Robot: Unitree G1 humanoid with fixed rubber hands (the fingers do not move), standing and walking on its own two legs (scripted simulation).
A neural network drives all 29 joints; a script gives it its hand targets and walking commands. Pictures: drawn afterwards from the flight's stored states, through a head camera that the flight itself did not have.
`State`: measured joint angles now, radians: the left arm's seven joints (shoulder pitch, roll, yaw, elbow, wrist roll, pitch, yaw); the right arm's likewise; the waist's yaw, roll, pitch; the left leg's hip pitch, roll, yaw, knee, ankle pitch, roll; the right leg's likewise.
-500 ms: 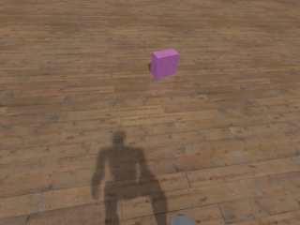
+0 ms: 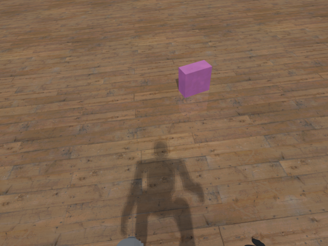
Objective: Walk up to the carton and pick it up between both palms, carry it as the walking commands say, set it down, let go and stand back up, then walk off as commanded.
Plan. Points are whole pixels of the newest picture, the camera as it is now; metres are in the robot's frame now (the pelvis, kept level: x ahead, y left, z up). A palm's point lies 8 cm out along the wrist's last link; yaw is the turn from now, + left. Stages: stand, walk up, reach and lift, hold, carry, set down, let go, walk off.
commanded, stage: walk up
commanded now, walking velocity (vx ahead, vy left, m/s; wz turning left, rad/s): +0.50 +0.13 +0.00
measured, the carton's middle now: (194, 79) +1.75 -0.14 -0.65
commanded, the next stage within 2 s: none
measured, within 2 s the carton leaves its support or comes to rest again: neither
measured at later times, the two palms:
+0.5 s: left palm (70, 203) +0.29 +0.35 -0.16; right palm (225, 210) +0.28 -0.15 -0.13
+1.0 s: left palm (128, 131) +0.60 +0.21 -0.15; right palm (241, 168) +0.44 -0.23 -0.16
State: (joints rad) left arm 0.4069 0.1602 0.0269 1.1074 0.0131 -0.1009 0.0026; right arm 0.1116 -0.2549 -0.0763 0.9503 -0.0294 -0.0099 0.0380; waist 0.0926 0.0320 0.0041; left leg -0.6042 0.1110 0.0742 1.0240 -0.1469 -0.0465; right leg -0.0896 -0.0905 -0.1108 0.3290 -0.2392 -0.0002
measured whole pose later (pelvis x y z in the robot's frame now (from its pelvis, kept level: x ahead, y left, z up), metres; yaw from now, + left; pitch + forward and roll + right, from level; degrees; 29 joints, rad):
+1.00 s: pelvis +0.51 -0.01 -0.02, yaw +2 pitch +3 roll +2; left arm 0.11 0.16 0.03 1.03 0.04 -0.08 -0.02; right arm 0.39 -0.17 -0.04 1.08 -0.02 -0.05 0.00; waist -0.06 0.01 0.07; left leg -0.29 0.11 0.07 1.09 -0.44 -0.03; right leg -0.44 -0.09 -0.16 0.55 -0.17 -0.03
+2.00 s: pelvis +1.00 +0.07 +0.00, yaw +2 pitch -1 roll -2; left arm 0.04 0.19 0.03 0.96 0.02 0.00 -0.07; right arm 0.50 -0.12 -0.05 1.11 -0.03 -0.07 0.00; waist -0.10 0.01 0.04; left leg 0.05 0.10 0.12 0.24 -0.27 -0.04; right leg -0.61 -0.12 -0.10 0.70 0.02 0.06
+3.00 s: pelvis +1.36 +0.09 -0.01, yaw +1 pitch -1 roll -3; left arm 0.28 0.22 0.06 1.11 0.02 0.00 0.01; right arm 0.30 -0.13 -0.04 1.07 -0.02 -0.06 -0.03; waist -0.01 -0.03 0.05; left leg -0.23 0.11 0.15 0.46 -0.21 0.02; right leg -0.44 -0.07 -0.06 1.06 -0.32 0.04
